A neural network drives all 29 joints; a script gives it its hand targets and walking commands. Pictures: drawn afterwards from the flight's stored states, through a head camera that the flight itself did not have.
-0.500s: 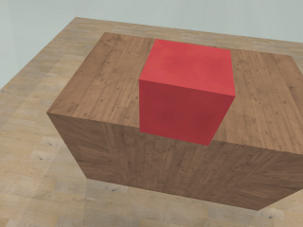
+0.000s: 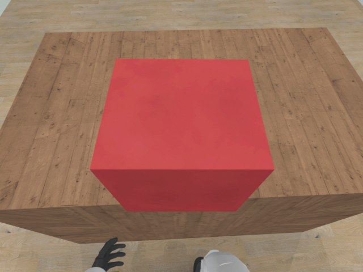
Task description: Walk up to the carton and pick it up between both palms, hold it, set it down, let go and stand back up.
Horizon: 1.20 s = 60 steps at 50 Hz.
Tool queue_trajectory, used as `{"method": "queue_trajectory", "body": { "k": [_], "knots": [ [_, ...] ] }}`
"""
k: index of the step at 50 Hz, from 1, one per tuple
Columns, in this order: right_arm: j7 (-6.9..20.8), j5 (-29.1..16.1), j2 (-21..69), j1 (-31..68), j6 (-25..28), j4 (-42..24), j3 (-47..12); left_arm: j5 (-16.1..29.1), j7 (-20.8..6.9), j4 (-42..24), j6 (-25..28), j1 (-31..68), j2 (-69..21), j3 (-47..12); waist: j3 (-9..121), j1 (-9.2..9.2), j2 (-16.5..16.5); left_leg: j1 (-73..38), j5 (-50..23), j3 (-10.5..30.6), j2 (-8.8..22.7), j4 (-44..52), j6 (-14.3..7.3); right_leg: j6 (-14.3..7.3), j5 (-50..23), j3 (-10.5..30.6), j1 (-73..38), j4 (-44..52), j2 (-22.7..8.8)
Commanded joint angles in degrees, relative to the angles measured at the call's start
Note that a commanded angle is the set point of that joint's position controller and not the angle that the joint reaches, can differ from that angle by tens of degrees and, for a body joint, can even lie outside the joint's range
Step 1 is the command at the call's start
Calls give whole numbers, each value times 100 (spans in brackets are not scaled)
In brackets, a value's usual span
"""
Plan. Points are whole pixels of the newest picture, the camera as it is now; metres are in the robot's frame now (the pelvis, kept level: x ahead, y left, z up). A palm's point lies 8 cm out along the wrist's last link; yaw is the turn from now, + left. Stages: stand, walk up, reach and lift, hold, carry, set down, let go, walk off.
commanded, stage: walk up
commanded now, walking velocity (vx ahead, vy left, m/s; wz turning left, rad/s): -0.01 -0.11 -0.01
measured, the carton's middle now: (181, 142) +0.36 -0.01 +0.06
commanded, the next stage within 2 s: none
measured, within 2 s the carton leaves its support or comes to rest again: neither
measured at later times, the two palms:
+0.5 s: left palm out of the picture +0.10 +0.23 -0.14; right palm (294, 246) +0.16 -0.26 -0.11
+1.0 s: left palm out of the picture +0.11 +0.10 -0.07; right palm out of the picture +0.02 -0.39 -0.14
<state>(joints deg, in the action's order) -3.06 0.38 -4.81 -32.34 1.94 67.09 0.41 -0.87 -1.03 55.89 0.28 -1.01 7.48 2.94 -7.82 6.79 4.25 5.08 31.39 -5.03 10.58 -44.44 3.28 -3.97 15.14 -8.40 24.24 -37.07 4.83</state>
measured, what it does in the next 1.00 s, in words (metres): steps to the right: left foot, then right foot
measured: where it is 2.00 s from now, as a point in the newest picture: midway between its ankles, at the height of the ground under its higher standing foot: outside the picture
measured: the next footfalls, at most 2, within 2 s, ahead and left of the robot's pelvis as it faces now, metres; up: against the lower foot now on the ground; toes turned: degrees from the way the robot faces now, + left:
left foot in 0.32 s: +0.14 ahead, +0.11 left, +0.00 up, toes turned +6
right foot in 0.72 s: +0.03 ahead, -0.22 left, +0.00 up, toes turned +2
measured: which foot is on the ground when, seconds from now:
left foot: up 0.00-0.30, down 0.32-0.74, up 0.76-1.00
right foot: down 0.00-0.36, up 0.38-0.70, down 0.72-1.00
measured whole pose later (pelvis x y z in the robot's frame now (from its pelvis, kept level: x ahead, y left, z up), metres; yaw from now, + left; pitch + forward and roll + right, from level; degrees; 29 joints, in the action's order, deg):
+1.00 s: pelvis +0.01 -0.13 +0.03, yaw +2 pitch -1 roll +4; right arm -0.9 0.5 -17.2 -9.8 -5.2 61.5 5.2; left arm -0.4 1.0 56.1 -1.7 -4.1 8.0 0.4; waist -8.0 3.8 4.3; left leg 22.8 27.5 4.6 -3.7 -67.2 3.4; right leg -1.9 17.3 0.7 10.0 -28.5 -2.3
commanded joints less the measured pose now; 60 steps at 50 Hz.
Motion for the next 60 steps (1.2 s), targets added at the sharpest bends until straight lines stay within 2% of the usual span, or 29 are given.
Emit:
{"method": "queue_trajectory", "body": {
  "k": [1, 3, 4, 6, 8, 13, 15, 16, 17, 18, 19, 20, 23, 26, 30, 32, 34, 35, 36, 37, 38, 39, 41, 42, 43, 46, 49, 53, 60],
  "knots": [
    [-5, -342, -1033, 58, 66, -702, 280, 28, 279, 264, -2, -2497, 1294, 274, 2759, -1288, -1329, 2255, 520, 286, -750, -3373, -160, -1776, -7759, 2657, -4348, 681, -3015],
    [106, -145, -714, 522, 87, -527, 256, 46, 302, 213, 145, -1881, 828, 39, 2152, -1147, 122, 2077, 94, 835, -572, -3084, -286, -1307, -7384, 2310, -3299, 1137, -2783],
    [122, -30, -372, 487, 10, -443, 201, 65, 330, 205, 206, -1511, 732, -25, 1624, -930, 263, 2022, -88, 887, -525, -2687, -290, -1093, -6756, 2098, -2684, 1294, -2618],
    [89, 136, 114, 478, -139, -463, 76, 89, 376, 271, 244, -1014, 615, -85, 873, -572, -510, 1689, -274, 901, -481, -1988, -259, -893, -5943, 1682, -1644, 1472, -2261],
    [22, 81, -66, 480, -236, -468, 130, 49, 392, 279, 281, -811, 547, -139, 685, -388, -1222, 1470, -274, 781, -550, -1367, -204, -921, -6256, 1366, -1370, 1485, -2068],
    [-5, -9, -666, 1088, -294, -609, 234, -44, 368, 321, 203, -951, 790, -50, 828, -382, -1418, 1102, -985, 229, -730, 269, -286, -798, -6705, 1031, -1624, 1009, -1827],
    [-11, -15, -906, 1089, -261, -682, 294, 16, 396, 378, 51, -947, 1134, 70, 968, -178, -1365, 780, -1835, 64, -734, 983, -370, -551, -6293, 839, -1554, 402, -1650],
    [-4, 5, -1065, 976, -213, -708, 331, 57, 412, 358, -29, -878, 1191, 92, 1034, 7, -1146, 470, -2879, 115, -580, 1587, -433, -316, -5510, 703, -1350, 52, -1477],
    [-4, 53, -1466, 860, -156, -792, 434, 89, 421, 255, -103, -895, 1146, 103, 1217, 142, -536, -116, -5339, 693, 169, 1791, -655, 61, -3495, 475, -804, -569, -1118],
    [-8, 123, -2041, 836, -152, -918, 570, 127, 433, 105, -195, -1093, 942, 82, 1359, 158, 771, -666, -7824, 2339, 1730, 2073, -1292, 511, 289, 164, 182, -1989, -444],
    [-37, 106, -2419, 948, -236, -886, 620, 88, 449, 129, -374, -1349, 894, 131, 1385, 135, 1495, -290, -8415, 3089, 2326, 2183, -2062, 586, 2458, 431, 155, -2768, -105],
    [-69, 122, -2329, 1177, -299, -876, 634, 37, 430, 162, -465, -1349, 1039, 228, 1247, 62, 1696, -42, -8205, 3217, 2336, 2193, -2315, 594, 2612, 864, 109, -3330, -245],
    [-178, 114, -1888, 1639, -371, -1077, 540, 17, 241, 69, -431, -752, 1168, 384, 848, -230, 239, 214, -7547, 1826, 1417, 1977, -1752, 729, 1846, 1405, 564, -4034, -265],
    [-162, 99, -1953, 1707, -297, -1095, 600, 22, 231, -43, -401, -710, 1067, 330, 1074, -253, 1074, -811, -7943, 1862, 1151, 1686, -1673, 971, 1788, 1414, 933, -2984, -362],
    [-121, 170, -1874, 1249, -195, -956, 623, 145, 197, -143, -355, -436, 984, 277, 1712, -60, 1127, -1862, -7928, 1585, 849, 1465, -1447, 1053, 1938, 1206, 680, -1088, -456],
    [-45, 189, -1851, 1461, -220, -917, 599, 246, 199, -194, -318, -547, 778, 160, 1862, -204, 1733, -1295, -7771, 1257, 402, 1460, -1270, 993, 1682, 1073, -419, 264, -514],
    [27, 167, -1955, 1684, -301, -907, 598, 242, 193, -18, -245, -1098, 850, 170, 2023, -578, 1581, -819, -7278, 916, 57, 1149, -1000, 938, 12, 704, -1468, 1495, -414],
    [63, 150, -2034, 1831, -341, -951, 584, 210, 210, 154, -194, -1538, 995, 195, 2066, -852, 1133, -280, -6593, 750, -60, 885, -805, 908, -1128, 605, -2183, 2096, -501],
    [100, 136, -1947, 1832, -374, -1017, 543, 163, 219, 259, -137, -1917, 1296, 236, 2136, -1013, 328, 669, -4654, 671, -205, 631, -552, 836, -2061, 1047, -3052, 2051, -1071],
    [121, 98, -1634, 1802, -423, -1136, 468, 86, 218, 268, -134, -1985, 1884, 342, 2050, -1014, -1642, 2108, -664, 207, -754, -42, -193, 555, -4284, 2051, -3751, 1808, -2319],
    [54, 31, -1612, 2222, -571, -1336, 516, 29, 199, 110, -218, -1792, 2590, 455, 1942, -1360, -3431, 2156, 940, 370, -1115, -879, -15, -338, -5157, 2784, -2587, 1546, -3087],
    [56, -8, -1910, 2413, -672, -1354, 606, -65, 184, 56, -254, -1408, 2357, 429, 1677, -1417, -3542, 1896, 718, 957, -973, -1555, -49, -697, -4600, 2964, -1912, 1658, -3093],
    [227, -96, -1841, 1953, -676, -922, 604, -78, 243, -265, -290, -280, 1789, 186, 1137, -699, -2223, 2257, 363, 1176, -1125, -2229, -172, -488, -5536, 1688, -2312, 1331, -2487],
    [287, -65, -1677, 1606, -666, -747, 608, -21, 310, -396, -288, 85, 1766, 153, 1067, -364, -2005, 2697, 200, 1040, -1345, -2361, -172, -248, -6031, 1303, -2747, 1160, -2228],
    [281, -4, -1575, 1514, -659, -680, 581, 34, 334, -416, -267, 68, 1798, 179, 1050, -321, -1921, 2730, 78, 973, -1444, -2488, -123, -135, -6225, 1203, -2811, 1119, -2095],
    [191, 47, -1640, 1965, -642, -794, 546, 58, 272, -157, -154, -916, 1520, 95, 930, -749, -1906, 2423, -264, 1069, -1383, -2451, 8, -113, -6469, 1622, -2616, 1126, -1960],
    [168, 9, -1646, 1839, -695, -733, 557, 32, 300, -155, -48, -895, 1520, 38, 944, -658, -1646, 2590, -576, 1016, -1442, -2308, 70, -392, -6015, 1789, -2934, 1251, -2060],
    [91, -9, -1684, 2124, -778, -797, 548, -30, 302, -49, 75, -1471, 1632, 90, 1056, -949, -1274, 2511, -317, 1247, -1297, -1970, 129, -846, -5863, 2733, -2975, 1268, -2625],
    [198, 47, -1594, 2538, -854, -940, 550, -88, 305, 129, 63, -1608, 1768, 191, 1000, -1034, -1150, 2200, -329, 1420, -1148, -1460, 105, -1019, -3020, 3581, -2109, 1914, -2668]
  ]
}}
